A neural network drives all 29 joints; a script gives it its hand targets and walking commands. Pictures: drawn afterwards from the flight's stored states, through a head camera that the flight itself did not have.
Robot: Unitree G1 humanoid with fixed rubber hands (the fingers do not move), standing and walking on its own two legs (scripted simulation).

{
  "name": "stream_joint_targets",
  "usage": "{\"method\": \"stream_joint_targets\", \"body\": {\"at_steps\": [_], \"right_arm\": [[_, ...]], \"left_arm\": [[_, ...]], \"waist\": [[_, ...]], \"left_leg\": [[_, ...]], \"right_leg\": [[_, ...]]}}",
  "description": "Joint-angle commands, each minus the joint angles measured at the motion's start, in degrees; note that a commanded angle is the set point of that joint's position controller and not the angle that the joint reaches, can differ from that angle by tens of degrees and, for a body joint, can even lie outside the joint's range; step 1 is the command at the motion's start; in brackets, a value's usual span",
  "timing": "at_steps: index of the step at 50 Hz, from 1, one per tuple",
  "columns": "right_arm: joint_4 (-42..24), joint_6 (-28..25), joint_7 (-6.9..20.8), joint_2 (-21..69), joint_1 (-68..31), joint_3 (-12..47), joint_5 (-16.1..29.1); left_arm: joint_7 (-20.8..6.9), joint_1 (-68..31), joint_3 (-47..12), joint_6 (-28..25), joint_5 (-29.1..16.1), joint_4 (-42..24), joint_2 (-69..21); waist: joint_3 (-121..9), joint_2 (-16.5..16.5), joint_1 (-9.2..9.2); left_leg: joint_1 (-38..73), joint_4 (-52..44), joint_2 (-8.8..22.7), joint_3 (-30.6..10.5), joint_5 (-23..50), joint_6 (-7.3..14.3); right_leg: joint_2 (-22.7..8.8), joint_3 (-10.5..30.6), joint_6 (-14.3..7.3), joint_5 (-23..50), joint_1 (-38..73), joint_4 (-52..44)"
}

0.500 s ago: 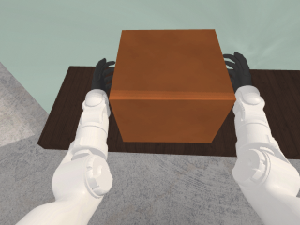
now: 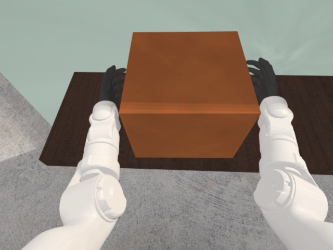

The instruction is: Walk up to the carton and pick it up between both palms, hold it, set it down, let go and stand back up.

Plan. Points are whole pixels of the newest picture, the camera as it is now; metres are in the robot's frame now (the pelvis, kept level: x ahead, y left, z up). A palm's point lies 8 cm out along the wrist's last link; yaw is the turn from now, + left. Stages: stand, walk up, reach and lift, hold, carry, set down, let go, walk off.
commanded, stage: set down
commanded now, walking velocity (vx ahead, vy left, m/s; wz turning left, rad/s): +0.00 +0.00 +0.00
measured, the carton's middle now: (184, 97) +0.50 +0.01 +0.02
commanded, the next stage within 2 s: none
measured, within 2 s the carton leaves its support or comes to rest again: neither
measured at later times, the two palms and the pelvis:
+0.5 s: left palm (109, 95) +0.46 +0.20 +0.07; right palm (267, 90) +0.47 -0.18 +0.09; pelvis +0.00 +0.00 -0.01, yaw -2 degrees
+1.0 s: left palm (88, 98) +0.45 +0.25 +0.06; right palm (287, 86) +0.49 -0.24 +0.09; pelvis -0.04 -0.02 -0.04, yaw +1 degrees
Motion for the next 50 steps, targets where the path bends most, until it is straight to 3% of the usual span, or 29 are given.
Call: {"method": "stream_joint_targets", "body": {"at_steps": [1,9,13,15,17,20,23,25,29,31,34,37,43,45,47,50], "right_arm": [[4.2,0.9,8.0,20.5,-22.1,12.3,-2.4],[4.5,1.8,7.9,18.7,-20.5,11.9,-2.6],[4.5,1.8,7.0,11.1,-19.5,11.2,-0.8],[4.8,0.9,4.7,0.9,-19.9,12.5,3.2],[8.1,-0.5,1.3,-6.6,-24.3,19.3,11.2],[16.5,-0.5,-2.3,-10.6,-31.8,31.0,23.3],[23.0,-2.1,-4.0,-16.4,-35.8,38.9,32.2],[27.1,-4.1,-4.9,-20.0,-37.4,43.7,37.9],[33.9,-7.8,-5.0,-26.1,-38.2,47.4,44.6],[35.5,-8.8,-4.3,-27.7,-38.6,49.5,47.1],[36.2,-9.8,-3.5,-29.9,-40.8,50.3,49.2],[35.4,-10.1,-2.4,-31.6,-42.2,50.6,51.0],[33.6,-8.9,-0.4,-34.1,-45.7,51.8,53.9],[31.1,-8.7,-0.1,-34.5,-46.8,52.3,54.8],[32.9,-7.6,-0.2,-34.8,-47.7,53.1,55.3],[30.8,-7.1,-0.3,-35.7,-48.7,52.7,56.0]], "left_arm": [[-3.7,-23.9,-9.2,1.8,1.3,2.6,-16.5],[-3.6,-22.9,-8.7,1.9,1.3,2.3,-15.6],[-1.9,-22.4,-8.6,1.4,0.0,2.2,-9.3],[1.5,-23.6,-9.9,0.0,-3.2,2.7,0.2],[6.1,-27.1,-17.1,-2.4,-10.8,5.5,7.7],[8.7,-34.0,-26.7,-5.3,-23.0,16.5,15.0],[7.9,-37.5,-33.3,-10.0,-31.6,27.3,21.9],[6.7,-37.9,-37.6,-12.9,-35.8,33.5,24.5],[5.5,-38.7,-43.3,-15.6,-39.1,36.6,25.2],[4.7,-38.5,-44.6,-15.6,-40.3,38.2,25.5],[4.0,-41.1,-47.7,-16.4,-42.7,37.5,26.5],[3.3,-43.9,-51.2,-17.1,-45.7,34.2,26.6],[2.9,-48.0,-54.0,-16.3,-49.1,30.5,28.5],[3.1,-48.8,-53.2,-15.9,-49.2,28.4,30.1],[2.8,-48.7,-53.2,-14.8,-48.9,31.3,31.2],[3.1,-49.8,-52.8,-13.7,-49.2,29.1,32.1]], "waist": [[-23.5,-1.9,-0.4],[-23.1,-1.3,-0.68],[-25.0,-0.2,-0.3],[-28.6,-0.3,0.03],[-34.9,-0.1,0.84],[-40.9,-2.9,1.42],[-45.0,-3.4,1.94],[-45.8,-2.7,1.93],[-47.6,2.5,1.73],[-47.0,1.7,1.88],[-47.5,0.6,0.46],[-51.6,1.4,-1.28],[-57.9,2.0,-0.84],[-62.0,1.1,-0.29],[-60.4,-0.7,-0.57],[-62.0,-0.4,-0.12]], "left_leg": [[18.4,3.7,-0.5,2.9,17.2,3.5],[21.1,4.5,-0.3,2.5,19.7,3.4],[22.9,5.3,-0.2,2.2,21.2,2.8],[21.2,6.4,-0.5,2.4,22.2,2.4],[17.5,8.7,-0.2,2.0,24.7,2.0],[5.9,11.0,-0.3,1.7,18.8,2.4],[-1.4,12.7,-0.2,1.5,16.3,1.4],[-3.9,14.2,-0.1,1.3,18.7,0.1],[3.6,18.5,0.9,0.5,28.2,-3.2],[0.4,19.1,0.6,1.1,27.4,-3.2],[-8.1,17.8,0.0,1.4,20.6,-2.8],[-8.2,19.3,0.2,0.9,20.1,-3.0],[-12.5,21.6,-0.4,0.7,14.7,-2.1],[-15.6,22.2,-1.0,1.0,14.4,-1.5],[-19.2,21.3,-1.2,0.9,10.9,-0.5],[-19.6,20.4,-1.4,1.1,10.6,-0.5]], "right_leg": [[0.8,-5.6,3.8,8.5,2.6,-1.5],[1.1,-6.0,3.7,8.5,-0.7,-1.8],[1.5,-6.0,3.3,7.4,-3.3,-1.8],[2.0,-5.0,3.1,9.0,-2.7,-1.1],[3.0,-4.3,2.4,12.4,-3.6,0.4],[2.5,-2.7,1.8,16.8,-0.7,3.6],[2.1,-2.6,2.0,20.4,3.2,7.5],[2.3,-3.0,2.2,24.4,4.5,9.7],[4.4,-5.8,1.3,24.0,-7.0,10.6],[4.4,-5.3,1.0,24.9,-6.2,10.8],[3.7,-4.8,1.8,25.1,-2.6,13.2],[3.9,-5.4,2.0,24.4,-6.3,14.5],[3.5,-5.5,1.8,19.9,-9.5,17.2],[3.2,-4.9,2.5,22.6,-6.6,18.6],[2.9,-4.4,2.8,21.7,-4.3,19.5],[3.0,-4.2,2.7,21.9,-2.8,19.2]]}}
